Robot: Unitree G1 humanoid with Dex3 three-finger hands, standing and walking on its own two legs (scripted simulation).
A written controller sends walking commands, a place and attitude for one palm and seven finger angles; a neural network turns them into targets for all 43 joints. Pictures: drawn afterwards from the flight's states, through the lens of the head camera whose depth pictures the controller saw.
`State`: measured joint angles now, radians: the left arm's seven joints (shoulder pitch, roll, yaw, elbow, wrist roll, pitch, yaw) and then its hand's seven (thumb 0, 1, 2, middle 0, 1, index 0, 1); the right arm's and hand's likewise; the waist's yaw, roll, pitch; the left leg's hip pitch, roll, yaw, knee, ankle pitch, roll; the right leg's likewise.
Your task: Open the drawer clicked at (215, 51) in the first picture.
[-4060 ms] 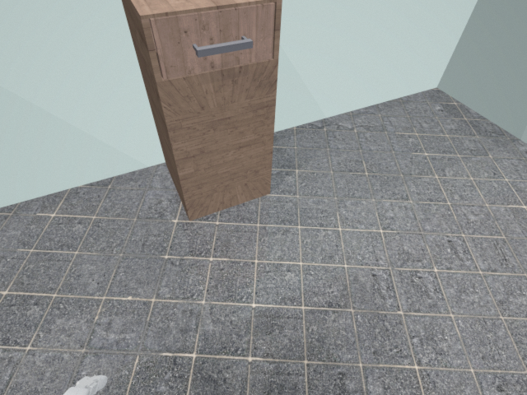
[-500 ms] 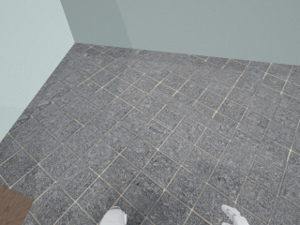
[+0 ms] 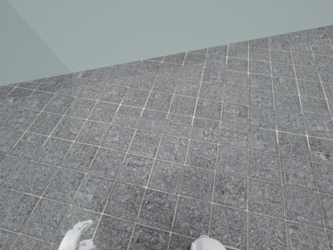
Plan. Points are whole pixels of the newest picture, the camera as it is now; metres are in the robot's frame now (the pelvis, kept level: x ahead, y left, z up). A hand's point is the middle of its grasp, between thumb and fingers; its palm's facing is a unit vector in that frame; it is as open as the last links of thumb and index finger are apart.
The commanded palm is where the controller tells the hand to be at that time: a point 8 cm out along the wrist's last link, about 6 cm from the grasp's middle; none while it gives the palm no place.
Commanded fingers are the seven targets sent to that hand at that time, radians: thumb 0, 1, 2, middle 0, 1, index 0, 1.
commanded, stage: walk to a spot facing it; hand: left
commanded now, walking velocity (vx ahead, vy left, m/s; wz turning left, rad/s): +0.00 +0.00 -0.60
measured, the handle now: out of the picture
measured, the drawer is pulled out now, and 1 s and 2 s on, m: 0.00 0.00 0.00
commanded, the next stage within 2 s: turn to face it in 1.96 s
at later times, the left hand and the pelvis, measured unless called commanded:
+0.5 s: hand (89, 234) +0.18 +0.23 -0.16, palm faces -0.21 -0.96 -0.18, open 7.4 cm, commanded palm none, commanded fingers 0.00 0.90 0.90 -0.20 -0.30 -0.20 -0.30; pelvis +0.04 +0.06 +0.02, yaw -17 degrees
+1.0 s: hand (129, 210) +0.23 +0.12 -0.13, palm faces -0.58 -0.77 -0.28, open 7.4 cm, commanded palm none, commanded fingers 0.00 0.90 0.90 -0.20 -0.30 -0.20 -0.30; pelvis +0.01 +0.03 +0.01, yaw -36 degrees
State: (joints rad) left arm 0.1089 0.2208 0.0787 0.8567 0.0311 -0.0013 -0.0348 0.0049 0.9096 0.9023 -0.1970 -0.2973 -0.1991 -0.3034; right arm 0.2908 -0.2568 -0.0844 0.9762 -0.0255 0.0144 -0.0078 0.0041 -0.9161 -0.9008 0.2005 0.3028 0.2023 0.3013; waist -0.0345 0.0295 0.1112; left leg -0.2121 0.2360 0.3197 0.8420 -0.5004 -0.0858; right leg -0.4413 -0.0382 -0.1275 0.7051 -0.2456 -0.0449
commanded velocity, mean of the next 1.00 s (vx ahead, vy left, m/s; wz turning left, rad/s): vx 0.00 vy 0.00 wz -0.60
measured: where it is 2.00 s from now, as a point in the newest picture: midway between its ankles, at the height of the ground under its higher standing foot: outside the picture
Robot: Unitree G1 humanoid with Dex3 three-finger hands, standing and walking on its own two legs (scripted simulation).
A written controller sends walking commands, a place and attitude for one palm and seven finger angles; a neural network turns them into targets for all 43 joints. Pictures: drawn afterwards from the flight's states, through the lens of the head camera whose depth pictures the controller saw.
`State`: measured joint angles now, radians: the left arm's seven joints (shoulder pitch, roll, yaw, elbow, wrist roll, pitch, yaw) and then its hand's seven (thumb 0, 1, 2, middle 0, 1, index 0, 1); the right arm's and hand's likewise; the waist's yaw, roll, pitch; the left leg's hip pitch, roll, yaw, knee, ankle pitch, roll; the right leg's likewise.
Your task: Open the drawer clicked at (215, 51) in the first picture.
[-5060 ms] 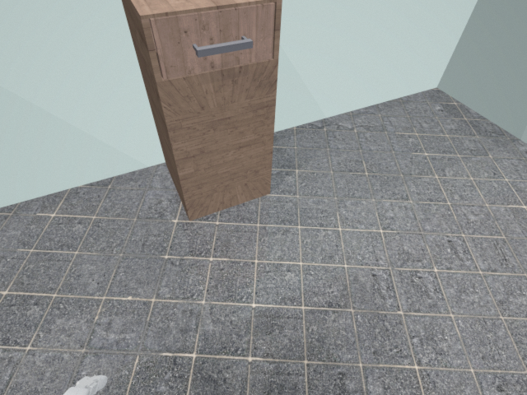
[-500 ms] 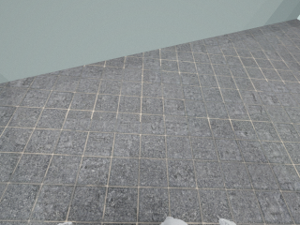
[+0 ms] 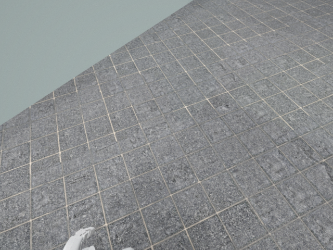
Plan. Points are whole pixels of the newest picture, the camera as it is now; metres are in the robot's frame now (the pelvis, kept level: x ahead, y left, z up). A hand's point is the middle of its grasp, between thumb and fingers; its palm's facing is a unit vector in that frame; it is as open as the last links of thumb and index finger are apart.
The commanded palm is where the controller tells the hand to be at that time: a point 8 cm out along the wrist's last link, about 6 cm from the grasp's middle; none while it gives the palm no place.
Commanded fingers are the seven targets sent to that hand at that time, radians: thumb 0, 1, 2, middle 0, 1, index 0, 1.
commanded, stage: walk to a spot facing it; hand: left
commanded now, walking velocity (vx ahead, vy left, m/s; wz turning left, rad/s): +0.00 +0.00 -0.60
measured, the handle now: out of the picture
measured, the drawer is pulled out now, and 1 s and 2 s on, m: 0.00 0.00 0.00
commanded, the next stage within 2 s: turn to face it in 0.96 s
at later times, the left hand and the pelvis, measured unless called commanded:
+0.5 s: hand out of the picture +0.09 +0.21 -0.16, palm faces -0.13 -0.97 -0.20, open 7.4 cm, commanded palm none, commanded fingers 0.00 0.90 0.90 -0.20 -0.30 -0.20 -0.30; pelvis +0.06 +0.01 +0.02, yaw -14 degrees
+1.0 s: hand (148, 164) +0.39 +0.08 -0.15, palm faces -0.58 -0.78 -0.23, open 7.4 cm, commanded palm none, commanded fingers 0.00 0.90 0.90 -0.20 -0.30 -0.20 -0.30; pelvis +0.17 -0.01 +0.01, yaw -35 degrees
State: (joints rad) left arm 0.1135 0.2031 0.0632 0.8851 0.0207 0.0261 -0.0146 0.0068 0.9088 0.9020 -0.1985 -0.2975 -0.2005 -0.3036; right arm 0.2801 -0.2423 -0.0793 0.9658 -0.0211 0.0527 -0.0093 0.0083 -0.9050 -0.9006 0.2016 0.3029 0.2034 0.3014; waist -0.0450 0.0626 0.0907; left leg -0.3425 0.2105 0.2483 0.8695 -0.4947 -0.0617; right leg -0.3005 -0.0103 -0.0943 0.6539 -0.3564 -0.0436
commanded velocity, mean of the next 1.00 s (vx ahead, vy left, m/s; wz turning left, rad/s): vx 0.11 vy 0.00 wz -0.60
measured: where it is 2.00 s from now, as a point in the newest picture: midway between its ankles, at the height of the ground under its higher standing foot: (195, 241)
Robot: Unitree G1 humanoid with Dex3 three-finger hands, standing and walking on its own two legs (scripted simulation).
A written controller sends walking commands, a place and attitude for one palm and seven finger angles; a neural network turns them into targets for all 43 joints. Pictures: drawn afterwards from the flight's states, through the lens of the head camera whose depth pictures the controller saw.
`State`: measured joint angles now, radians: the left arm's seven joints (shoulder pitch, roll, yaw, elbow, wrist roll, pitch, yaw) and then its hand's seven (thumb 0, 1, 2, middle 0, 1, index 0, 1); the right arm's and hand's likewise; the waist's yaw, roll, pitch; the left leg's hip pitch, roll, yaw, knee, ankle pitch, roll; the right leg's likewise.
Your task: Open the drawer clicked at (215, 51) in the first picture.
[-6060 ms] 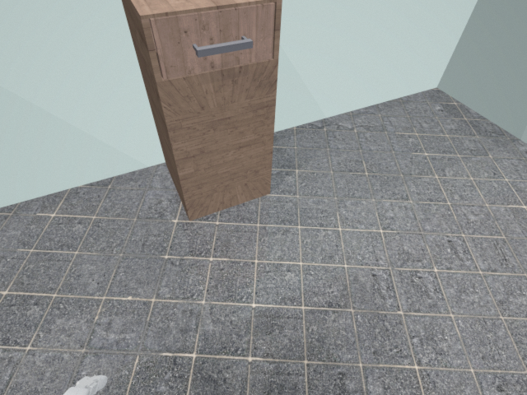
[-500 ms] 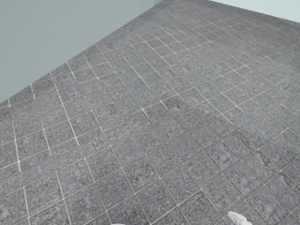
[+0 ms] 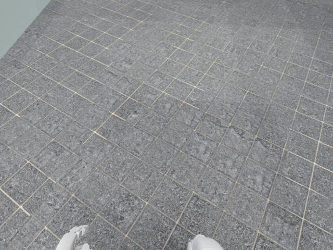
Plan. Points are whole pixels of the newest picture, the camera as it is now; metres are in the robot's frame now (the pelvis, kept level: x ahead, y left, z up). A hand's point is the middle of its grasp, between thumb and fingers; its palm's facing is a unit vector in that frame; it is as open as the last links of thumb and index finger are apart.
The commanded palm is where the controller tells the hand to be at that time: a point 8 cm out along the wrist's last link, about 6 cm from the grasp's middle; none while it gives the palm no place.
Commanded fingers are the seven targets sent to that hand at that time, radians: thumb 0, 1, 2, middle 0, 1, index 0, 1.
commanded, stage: turn to face it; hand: left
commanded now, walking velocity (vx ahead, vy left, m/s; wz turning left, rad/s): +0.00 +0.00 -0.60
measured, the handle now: out of the picture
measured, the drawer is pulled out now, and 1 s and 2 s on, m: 0.00 0.00 0.00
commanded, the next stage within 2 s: none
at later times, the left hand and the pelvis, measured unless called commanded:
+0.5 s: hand (100, 240) +0.16 +0.19 -0.18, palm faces +0.14 -0.98 -0.15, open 7.3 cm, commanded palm none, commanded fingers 0.00 0.90 0.90 -0.20 -0.30 -0.20 -0.30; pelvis +0.08 +0.01 -0.01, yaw +7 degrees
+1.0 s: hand out of the picture +0.13 +0.18 -0.14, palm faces +0.36 -0.89 -0.29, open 7.4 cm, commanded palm none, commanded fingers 0.00 0.90 0.90 -0.20 -0.30 -0.20 -0.30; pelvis +0.08 -0.05 +0.00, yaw +22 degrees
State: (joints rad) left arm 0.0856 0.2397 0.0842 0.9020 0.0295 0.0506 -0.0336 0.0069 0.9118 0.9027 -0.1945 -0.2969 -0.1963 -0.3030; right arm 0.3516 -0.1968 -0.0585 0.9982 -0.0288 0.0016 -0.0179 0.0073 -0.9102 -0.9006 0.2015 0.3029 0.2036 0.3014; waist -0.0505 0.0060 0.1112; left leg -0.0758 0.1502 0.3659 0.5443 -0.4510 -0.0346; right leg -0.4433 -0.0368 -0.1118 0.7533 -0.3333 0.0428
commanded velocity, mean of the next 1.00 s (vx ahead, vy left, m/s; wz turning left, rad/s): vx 0.00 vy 0.00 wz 0.56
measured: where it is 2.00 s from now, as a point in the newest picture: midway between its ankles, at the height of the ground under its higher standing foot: outside the picture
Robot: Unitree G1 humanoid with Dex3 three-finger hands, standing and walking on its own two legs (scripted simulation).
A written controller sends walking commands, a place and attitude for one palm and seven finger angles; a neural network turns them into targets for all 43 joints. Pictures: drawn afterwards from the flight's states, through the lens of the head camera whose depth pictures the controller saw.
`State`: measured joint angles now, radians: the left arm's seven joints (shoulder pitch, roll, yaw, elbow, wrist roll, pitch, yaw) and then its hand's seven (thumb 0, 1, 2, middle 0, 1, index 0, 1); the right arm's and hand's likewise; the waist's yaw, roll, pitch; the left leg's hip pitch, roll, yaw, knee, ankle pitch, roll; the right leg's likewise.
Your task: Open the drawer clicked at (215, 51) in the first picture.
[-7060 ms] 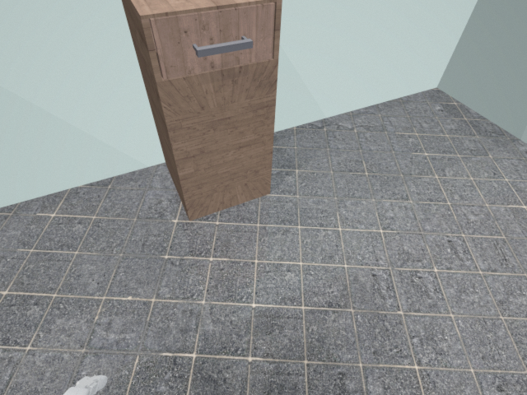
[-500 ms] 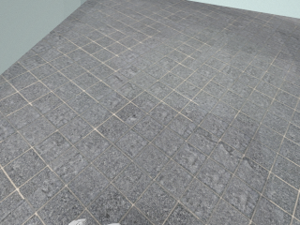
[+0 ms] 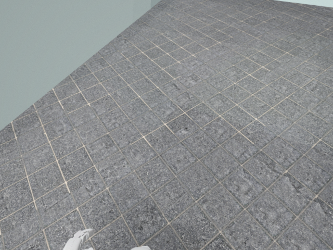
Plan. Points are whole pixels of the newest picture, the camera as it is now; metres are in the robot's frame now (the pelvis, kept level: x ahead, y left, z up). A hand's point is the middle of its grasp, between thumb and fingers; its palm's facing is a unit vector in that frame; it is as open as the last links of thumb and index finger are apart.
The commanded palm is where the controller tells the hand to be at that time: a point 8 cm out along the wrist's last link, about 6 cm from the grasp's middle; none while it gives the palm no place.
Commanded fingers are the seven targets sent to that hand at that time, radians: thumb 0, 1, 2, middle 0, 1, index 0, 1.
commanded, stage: turn to face it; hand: left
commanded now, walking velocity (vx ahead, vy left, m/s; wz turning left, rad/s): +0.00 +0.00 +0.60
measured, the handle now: out of the picture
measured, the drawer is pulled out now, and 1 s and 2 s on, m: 0.00 0.00 0.00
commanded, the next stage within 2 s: none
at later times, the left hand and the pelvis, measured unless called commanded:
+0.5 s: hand out of the picture -0.07 +0.23 -0.18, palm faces +0.38 -0.89 -0.25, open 7.4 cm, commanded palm none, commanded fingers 0.00 0.90 0.90 -0.20 -0.30 -0.20 -0.30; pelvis -0.02 +0.02 -0.01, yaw +20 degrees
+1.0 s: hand out of the picture +0.01 +0.25 -0.13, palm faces +0.55 -0.79 -0.28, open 7.4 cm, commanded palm none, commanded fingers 0.00 0.90 0.90 -0.20 -0.30 -0.20 -0.30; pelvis +0.00 -0.01 +0.00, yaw +36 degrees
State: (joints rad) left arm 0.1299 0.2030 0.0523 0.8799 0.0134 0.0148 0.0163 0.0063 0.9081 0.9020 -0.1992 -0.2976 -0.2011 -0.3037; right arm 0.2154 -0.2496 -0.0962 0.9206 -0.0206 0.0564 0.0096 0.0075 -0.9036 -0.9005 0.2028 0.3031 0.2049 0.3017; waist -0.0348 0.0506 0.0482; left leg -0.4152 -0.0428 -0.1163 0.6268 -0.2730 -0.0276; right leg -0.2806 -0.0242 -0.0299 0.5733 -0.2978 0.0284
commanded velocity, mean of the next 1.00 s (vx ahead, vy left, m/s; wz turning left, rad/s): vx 0.00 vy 0.00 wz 0.60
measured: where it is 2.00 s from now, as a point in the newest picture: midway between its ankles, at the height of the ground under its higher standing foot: outside the picture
